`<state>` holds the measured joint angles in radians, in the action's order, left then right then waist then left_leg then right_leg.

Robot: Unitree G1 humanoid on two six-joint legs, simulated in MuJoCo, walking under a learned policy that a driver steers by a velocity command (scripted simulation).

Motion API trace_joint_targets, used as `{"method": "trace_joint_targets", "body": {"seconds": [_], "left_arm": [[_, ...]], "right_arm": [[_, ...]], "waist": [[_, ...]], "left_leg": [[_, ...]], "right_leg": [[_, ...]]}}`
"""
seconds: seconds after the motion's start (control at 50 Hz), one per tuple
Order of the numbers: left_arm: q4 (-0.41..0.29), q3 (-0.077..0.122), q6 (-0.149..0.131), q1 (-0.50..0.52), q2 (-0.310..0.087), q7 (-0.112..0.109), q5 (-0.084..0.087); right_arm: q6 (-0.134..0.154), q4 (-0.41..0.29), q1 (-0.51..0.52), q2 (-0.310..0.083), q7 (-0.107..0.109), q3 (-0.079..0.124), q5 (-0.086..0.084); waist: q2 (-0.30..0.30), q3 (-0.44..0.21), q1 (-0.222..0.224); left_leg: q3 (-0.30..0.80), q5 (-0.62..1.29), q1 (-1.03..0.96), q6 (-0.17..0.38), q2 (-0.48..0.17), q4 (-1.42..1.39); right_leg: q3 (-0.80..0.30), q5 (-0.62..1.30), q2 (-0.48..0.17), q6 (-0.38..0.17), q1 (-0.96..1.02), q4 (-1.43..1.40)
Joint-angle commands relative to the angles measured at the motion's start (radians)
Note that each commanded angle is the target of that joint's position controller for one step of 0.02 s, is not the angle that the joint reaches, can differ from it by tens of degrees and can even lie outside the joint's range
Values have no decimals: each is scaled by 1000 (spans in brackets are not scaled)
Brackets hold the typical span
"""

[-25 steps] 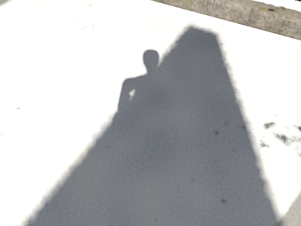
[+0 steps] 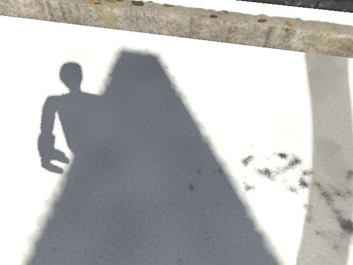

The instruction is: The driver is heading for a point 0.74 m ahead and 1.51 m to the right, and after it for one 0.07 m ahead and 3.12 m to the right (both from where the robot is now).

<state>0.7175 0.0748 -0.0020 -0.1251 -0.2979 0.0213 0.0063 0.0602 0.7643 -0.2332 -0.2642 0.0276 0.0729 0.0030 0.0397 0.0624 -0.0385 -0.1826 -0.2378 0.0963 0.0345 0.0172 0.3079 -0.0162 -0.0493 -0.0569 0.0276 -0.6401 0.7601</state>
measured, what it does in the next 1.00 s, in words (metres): steps on the spot, turning right: right foot, then left foot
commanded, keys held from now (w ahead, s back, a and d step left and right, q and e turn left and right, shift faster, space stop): e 1.00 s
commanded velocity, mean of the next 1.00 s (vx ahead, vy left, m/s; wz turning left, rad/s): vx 0.03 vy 0.00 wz -0.58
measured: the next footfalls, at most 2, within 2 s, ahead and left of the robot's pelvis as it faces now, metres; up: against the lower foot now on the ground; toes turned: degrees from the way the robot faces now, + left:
right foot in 0.12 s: +0.18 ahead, -0.12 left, +0.00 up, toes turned -5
left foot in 0.56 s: +0.19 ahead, +0.11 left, +0.00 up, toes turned -24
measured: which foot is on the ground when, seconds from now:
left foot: down 0.00-0.12, up 0.14-0.54, down 0.56-1.00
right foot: up 0.00-0.10, down 0.12-0.56, up 0.58-0.98, down 1.00-1.00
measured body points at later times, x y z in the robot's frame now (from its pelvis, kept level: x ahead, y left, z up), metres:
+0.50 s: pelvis +0.09 +0.00 -0.01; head +0.13 -0.02 +0.44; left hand +0.33 +0.23 -0.10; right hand +0.18 -0.31 -0.11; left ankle +0.15 +0.14 -0.72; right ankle +0.14 -0.12 -0.74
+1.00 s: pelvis +0.09 +0.00 -0.01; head +0.11 -0.03 +0.44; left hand +0.39 +0.12 -0.09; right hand +0.03 -0.32 -0.12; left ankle +0.15 +0.13 -0.74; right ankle +0.02 -0.09 -0.74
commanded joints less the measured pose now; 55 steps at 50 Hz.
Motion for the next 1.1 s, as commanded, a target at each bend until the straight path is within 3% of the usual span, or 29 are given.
{"method": "trace_joint_targets", "body": {"seconds": [0.02, 0.06, 0.1, 0.12, 0.14, 0.16, 0.18, 0.2, 0.22, 0.24, 0.28, 0.34, 0.48, 0.54, 0.56, 0.58, 0.6, 0.62, 0.66, 0.7, 0.76, 0.84, 0.92, 0.98, 1.0, 1.02, 1.04, 1.06, 1.1], "left_arm": [[-90, 16, 1, -21, -58, 26, -4], [-116, 26, 8, -18, -77, 32, -4], [-103, 50, 3, -127, -114, 24, -5], [-106, 81, 1, -201, -217, 1, -3], [-133, 86, -3, -180, -309, -13, -21], [-154, 68, -8, -186, -242, -4, -23], [-161, 57, -15, -124, -206, 0, -15], [-159, 48, -13, -81, -167, -3, 7], [-165, 39, -3, -45, -141, -11, 17], [-172, 35, 4, -18, -140, -17, 10], [-180, 41, 12, -7, -152, -27, -6], [-177, 50, 18, -27, -173, -45, -2], [-190, 48, 43, -23, -164, -49, 0], [-196, 42, 54, -16, -148, -55, 17], [-200, 29, 54, -45, -103, -54, 13], [-238, 34, 41, -36, -106, -53, 22], [-214, 61, 29, -55, -192, -52, 0], [-184, 75, 34, -81, -214, -49, 8], [-147, 66, 59, -125, -163, -55, 5], [-158, 52, 67, -103, -121, -50, 15], [-200, 37, 63, -12, -98, -47, 23], [-227, 21, 62, 11, -76, -29, 12], [-233, 27, 71, -9, -94, -15, 15], [-203, 40, 74, -92, -99, -7, 15], [-193, 59, 72, -135, -151, -16, 14], [-213, 85, 64, -171, -278, -36, 8], [-228, 75, 36, -165, -274, -23, -28], [-217, 64, 15, -141, -235, -16, -31], [-205, 47, 7, -51, -178, -28, 2]], "right_arm": [[2, -71, 83, -168, 7, 41, -22], [-9, -71, 88, -183, 5, 49, -40], [-18, -67, 68, -171, 5, 49, -46], [-14, -77, 12, -152, 1, 41, -16], [-12, -112, -55, -74, -9, 8, 36], [-13, -95, -15, -131, -21, 13, 13], [-23, -111, 52, -154, -23, 18, -17], [-33, -108, 76, -145, -13, 17, -8], [-45, -107, 95, -145, -1, 19, 3], [-56, -108, 91, -143, 2, 21, 4], [-61, -100, 74, -116, 3, 14, 1], [-62, -94, 86, -94, 7, 4, 1], [-47, -101, 111, -107, -15, 10, -12], [-35, -74, 28, -126, -26, 25, -7], [-39, -79, 5, -200, -21, 43, 13], [-46, -73, 29, -278, -21, 59, 46], [-38, -110, 86, -221, -18, 46, 54], [-36, -127, 142, -169, -10, 31, 40], [-38, -135, 176, -125, -1, 17, 4], [-47, -130, 145, -118, 7, 10, 5], [-61, -114, 65, -147, 16, 20, 13], [-70, -111, 69, -204, 6, 40, 5], [-67, -102, 81, -230, -12, 51, -16], [-62, -88, 95, -215, -15, 49, -45], [-57, -68, 38, -174, -18, 39, -31], [-55, -117, 58, -87, -22, 6, 37], [-53, -144, 137, -136, -13, 19, 25], [-58, -144, 168, -177, -7, 32, 0], [-62, -124, 155, -180, 6, 39, 0]], "waist": [[-111, -84, 43], [-116, -85, 49], [-71, -144, 99], [89, -220, 114], [283, -322, 36], [141, -475, 105], [74, -372, 96], [1, -290, 75], [-14, -233, 59], [8, -209, 31], [47, -209, 17], [56, -227, 30], [131, -192, 58], [115, -187, 14], [-33, -188, 30], [-346, -126, 60], [-261, -121, 53], [-185, -116, 78], [-157, -93, 80], [-166, -79, 59], [-203, -93, -3], [-226, -119, -16], [-245, -123, -6], [-204, -134, 53], [-84, -160, 57], [262, -179, 41], [219, -232, 101], [124, -196, 105], [78, -135, 57]], "left_leg": [[65, 588, 13, 133, -298, 3], [66, 612, -17, 117, -310, 94], [14, 663, 5, 59, -239, 334], [-14, 411, 164, -22, -150, 591], [49, -466, 506, -106, 26, 958], [274, -469, 523, -93, 23, 1057], [283, -391, 571, -77, -8, 1056], [280, -319, 586, -73, -39, 985], [278, -269, 566, -77, -56, 910], [269, -232, 497, -79, -53, 852], [252, -195, 435, -94, -24, 754], [264, -154, 396, -112, -9, 620], [271, -121, 294, -89, 22, 379], [257, 32, 109, -40, -7, 97], [421, 51, 11, 30, -202, 27], [677, 215, 52, 193, -392, -40], [693, 270, 99, 250, -443, -36], [581, 283, 112, 210, -382, -11], [434, 290, 75, 150, -290, 19], [342, 338, 62, 155, -252, 15], [315, 378, -77, 177, -275, 24], [263, 417, -73, 188, -315, 32], [221, 440, -34, 175, -337, 61], [153, 372, 31, 92, -309, 184], [76, 235, 155, 12, -254, 325], [7, -345, 484, -96, -119, 658], [173, -474, 565, -121, -39, 850], [227, -410, 573, -114, -60, 916], [250, -252, 581, -102, -81, 863]], "right_leg": [[6, -12, -7, -30, 135, -70], [36, -104, 14, -60, 153, -113], [79, 2, 87, -114, 343, -264], [-109, 487, -23, -185, 562, -292], [-524, 820, -301, -426, 811, -267], [-593, 615, -317, -472, 815, -333], [-494, 480, -275, -422, 737, -355], [-420, 339, -219, -353, 651, -370], [-381, 251, -183, -313, 559, -390], [-347, 218, -145, -293, 464, -410], [-330, 212, -115, -285, 413, -423], [-344, 133, -101, -278, 405, -419], [-467, -116, -73, -234, 382, -416], [-456, -140, -10, -166, 324, -337], [-361, -332, 70, -107, 203, -171], [-144, -538, 230, -51, 17, 40], [-174, -542, 157, -10, 15, 273], [-169, -476, 147, 0, 28, 362], [-143, -375, 136, 37, -2, 468], [-94, -336, 128, 60, -5, 483], [-58, -320, 87, 87, -46, 336], [1, -366, 35, 79, 85, 147], [64, -346, 43, 36, 222, -35], [96, -126, 80, -43, 413, -332], [0, 70, 41, -84, 579, -391], [-378, 530, -239, -214, 772, -357], [-504, 550, -359, -408, 673, -376], [-417, 442, -298, -388, 635, -399], [-308, 284, -184, -277, 590, -401]]}}
Velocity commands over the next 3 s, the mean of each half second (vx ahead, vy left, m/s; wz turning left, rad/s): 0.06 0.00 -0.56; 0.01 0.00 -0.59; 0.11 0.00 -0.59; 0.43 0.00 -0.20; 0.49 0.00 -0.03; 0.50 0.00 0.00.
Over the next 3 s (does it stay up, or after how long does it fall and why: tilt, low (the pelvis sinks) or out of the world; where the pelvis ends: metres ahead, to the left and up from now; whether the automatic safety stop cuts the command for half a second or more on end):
stays up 0.49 -0.70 -0.02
